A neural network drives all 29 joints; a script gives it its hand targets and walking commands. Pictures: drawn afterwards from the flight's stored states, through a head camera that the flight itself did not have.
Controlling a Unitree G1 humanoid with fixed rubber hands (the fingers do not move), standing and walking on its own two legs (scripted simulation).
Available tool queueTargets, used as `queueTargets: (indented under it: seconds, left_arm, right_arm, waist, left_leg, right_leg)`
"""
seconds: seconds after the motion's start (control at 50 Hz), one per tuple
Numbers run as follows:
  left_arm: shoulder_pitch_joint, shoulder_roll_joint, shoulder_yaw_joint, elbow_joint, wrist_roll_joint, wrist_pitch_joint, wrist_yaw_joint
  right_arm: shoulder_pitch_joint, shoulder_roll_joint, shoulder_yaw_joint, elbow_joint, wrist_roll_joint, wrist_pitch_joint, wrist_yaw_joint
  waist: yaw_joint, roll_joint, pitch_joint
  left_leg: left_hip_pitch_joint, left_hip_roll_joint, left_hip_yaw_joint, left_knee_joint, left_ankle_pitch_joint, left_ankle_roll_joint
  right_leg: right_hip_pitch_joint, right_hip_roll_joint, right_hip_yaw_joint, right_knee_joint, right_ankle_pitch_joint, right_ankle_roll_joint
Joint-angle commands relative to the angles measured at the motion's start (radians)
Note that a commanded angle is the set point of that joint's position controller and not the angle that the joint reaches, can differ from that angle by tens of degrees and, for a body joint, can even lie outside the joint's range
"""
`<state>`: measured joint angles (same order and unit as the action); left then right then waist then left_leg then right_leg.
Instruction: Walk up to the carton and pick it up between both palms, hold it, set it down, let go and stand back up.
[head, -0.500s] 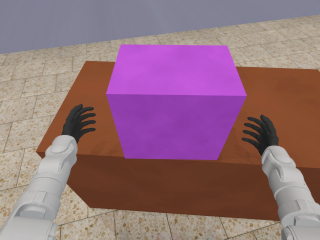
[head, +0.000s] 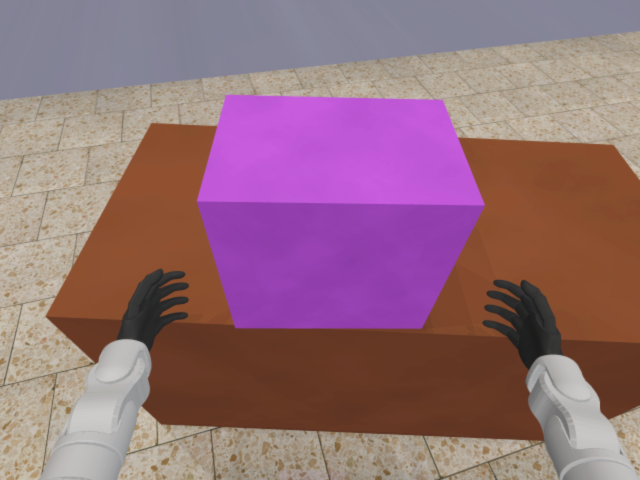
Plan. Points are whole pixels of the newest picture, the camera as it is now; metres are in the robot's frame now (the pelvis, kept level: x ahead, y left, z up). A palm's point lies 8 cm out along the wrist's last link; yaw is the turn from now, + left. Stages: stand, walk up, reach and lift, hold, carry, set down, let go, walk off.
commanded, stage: set down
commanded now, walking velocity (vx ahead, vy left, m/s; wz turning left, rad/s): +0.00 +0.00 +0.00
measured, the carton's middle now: (332, 221) +0.46 +0.00 +0.04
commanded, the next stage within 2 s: let go in 1.52 s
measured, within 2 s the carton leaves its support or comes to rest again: neither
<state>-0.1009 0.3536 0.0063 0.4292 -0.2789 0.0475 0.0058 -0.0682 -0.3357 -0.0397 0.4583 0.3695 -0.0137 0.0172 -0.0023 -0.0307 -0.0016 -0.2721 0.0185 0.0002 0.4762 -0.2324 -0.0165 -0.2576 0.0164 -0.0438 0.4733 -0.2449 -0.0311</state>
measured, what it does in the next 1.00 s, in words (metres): stands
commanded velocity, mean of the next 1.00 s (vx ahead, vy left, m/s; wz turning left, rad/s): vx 0.00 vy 0.00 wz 0.00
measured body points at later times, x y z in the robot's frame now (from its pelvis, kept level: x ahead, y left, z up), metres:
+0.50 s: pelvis +0.00 +0.01 +0.00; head -0.02 +0.03 +0.45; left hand +0.19 +0.26 -0.01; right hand +0.16 -0.24 +0.00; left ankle +0.01 +0.13 -0.74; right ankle +0.00 -0.10 -0.74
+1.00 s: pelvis +0.01 +0.01 +0.00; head +0.01 +0.00 +0.45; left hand +0.21 +0.26 -0.03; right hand +0.18 -0.24 -0.06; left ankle +0.01 +0.13 -0.74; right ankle +0.00 -0.10 -0.74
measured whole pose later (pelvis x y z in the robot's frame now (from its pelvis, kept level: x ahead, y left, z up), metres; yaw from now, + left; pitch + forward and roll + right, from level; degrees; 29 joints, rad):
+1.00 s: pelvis +0.01 +0.01 +0.00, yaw -2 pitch -4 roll +0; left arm 0.21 0.30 0.00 0.40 -0.20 -0.01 0.04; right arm 0.27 -0.23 -0.05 0.42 0.16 -0.06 0.02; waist 0.02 0.03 0.06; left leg -0.12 0.01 0.03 0.43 -0.24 0.00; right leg -0.12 0.02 0.01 0.44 -0.24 -0.02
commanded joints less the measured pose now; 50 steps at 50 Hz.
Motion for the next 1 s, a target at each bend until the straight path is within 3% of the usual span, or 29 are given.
queueTargets:
  seconds: [0.0,0.06,0.16,0.3,0.36,0.5,0.56,0.6,0.66,0.72,0.8,0.98]
  left_arm:
    - [-0.130,0.168,0.118,-0.336,0.034,-0.106,-0.015]
    - [-0.056,0.144,0.116,-0.340,0.037,-0.120,-0.025]
    - [0.025,0.113,0.097,-0.331,0.026,-0.153,-0.022]
    - [0.241,0.125,0.114,-0.411,0.016,-0.223,0.017]
    - [0.262,0.123,0.105,-0.414,0.028,-0.242,0.028]
    - [0.127,0.095,0.018,-0.402,0.044,-0.196,0.062]
    - [0.062,0.106,0.000,-0.404,0.045,-0.160,0.085]
    - [0.044,0.112,-0.001,-0.407,0.048,-0.145,0.101]
    - [0.062,0.127,0.013,-0.386,0.051,-0.131,0.107]
    - [0.111,0.129,0.036,-0.320,0.055,-0.122,0.094]
    - [0.180,0.115,0.062,-0.229,0.071,-0.108,0.062]
    - [0.275,0.111,0.066,-0.201,0.084,-0.141,0.007]
  right_arm:
    - [-0.091,-0.197,-0.111,-0.303,-0.021,-0.113,-0.019]
    - [-0.030,-0.186,-0.110,-0.318,-0.032,-0.122,-0.020]
    - [0.040,-0.178,-0.122,-0.350,-0.052,-0.135,-0.007]
    - [0.240,-0.127,-0.071,-0.513,-0.060,-0.190,0.008]
    - [0.258,-0.101,-0.056,-0.520,-0.066,-0.201,0.011]
    - [0.171,-0.083,-0.128,-0.421,-0.112,-0.144,0.032]
    - [0.132,-0.077,-0.159,-0.377,-0.141,-0.113,0.034]
    - [0.124,-0.074,-0.174,-0.351,-0.156,-0.099,0.035]
    - [0.145,-0.057,-0.174,-0.332,-0.177,-0.089,0.026]
    - [0.174,-0.042,-0.146,-0.306,-0.192,-0.087,0.013]
    - [0.193,-0.049,-0.107,-0.270,-0.205,-0.093,0.000]
    - [0.254,-0.050,-0.063,-0.288,-0.208,-0.181,-0.015]
  waist:
    - [-0.024,0.050,-0.376]
    - [-0.034,0.032,-0.310]
    - [-0.031,-0.009,-0.188]
    - [0.045,-0.058,-0.128]
    - [0.061,-0.033,-0.072]
    - [0.012,0.137,0.063]
    - [0.004,0.170,0.030]
    - [0.003,0.168,-0.011]
    - [0.002,0.109,-0.068]
    - [0.008,0.036,-0.085]
    - [0.026,-0.021,-0.071]
    - [0.027,-0.038,-0.077]
  left_leg:
    - [0.162,-0.059,0.015,-0.026,0.368,-0.017]
    - [0.161,-0.057,0.012,-0.033,0.371,-0.020]
    - [0.162,-0.046,0.004,-0.058,0.305,-0.021]
    - [0.199,-0.025,-0.004,-0.088,0.288,-0.028]
    - [0.171,-0.022,0.001,-0.104,0.225,-0.026]
    - [0.057,0.000,-0.010,-0.176,-0.158,0.003]
    - [0.053,0.011,-0.020,-0.182,-0.235,0.008]
    - [0.058,0.017,-0.027,-0.180,-0.239,0.007]
    - [0.078,0.018,-0.021,-0.163,-0.173,0.007]
    - [0.100,0.011,0.001,-0.143,-0.055,0.007]
    - [0.121,0.002,0.027,-0.130,0.088,0.005]
    - [0.170,-0.020,0.038,-0.100,0.272,-0.022]
  right_leg:
    - [0.234,-0.005,0.060,-0.045,0.510,0.021]
    - [0.223,-0.001,0.057,-0.057,0.500,0.020]
    - [0.149,0.005,0.050,-0.097,0.346,0.010]
    - [0.129,0.009,0.063,-0.136,0.225,0.013]
    - [0.108,0.000,0.078,-0.150,0.149,0.010]
    - [0.070,-0.029,0.103,-0.147,-0.144,-0.010]
    - [0.075,-0.036,0.107,-0.129,-0.189,-0.009]
    - [0.084,-0.039,0.107,-0.113,-0.182,-0.006]
    - [0.115,-0.044,0.110,-0.104,-0.117,0.007]
    - [0.139,-0.048,0.112,-0.118,-0.045,0.017]
    - [0.160,-0.031,0.099,-0.139,0.052,0.021]
    - [0.186,-0.014,0.085,-0.147,0.317,0.027]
